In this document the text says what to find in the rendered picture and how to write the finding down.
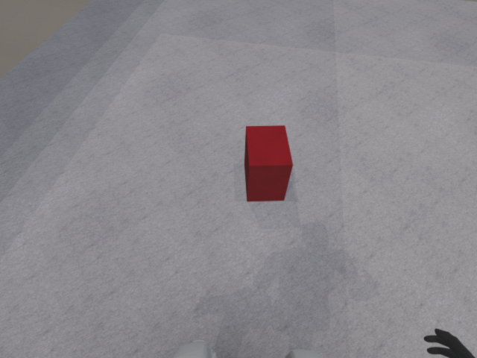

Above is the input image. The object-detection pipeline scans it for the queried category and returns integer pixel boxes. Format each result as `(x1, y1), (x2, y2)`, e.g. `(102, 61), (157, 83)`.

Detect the carton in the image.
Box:
(244, 125), (293, 201)

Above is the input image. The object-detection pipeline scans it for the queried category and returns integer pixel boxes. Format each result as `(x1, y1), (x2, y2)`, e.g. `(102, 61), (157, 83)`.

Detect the right robot hand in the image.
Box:
(424, 329), (475, 358)

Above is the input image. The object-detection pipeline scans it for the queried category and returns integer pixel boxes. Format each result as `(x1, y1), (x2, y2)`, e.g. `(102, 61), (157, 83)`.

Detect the robot left thigh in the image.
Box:
(171, 342), (217, 358)

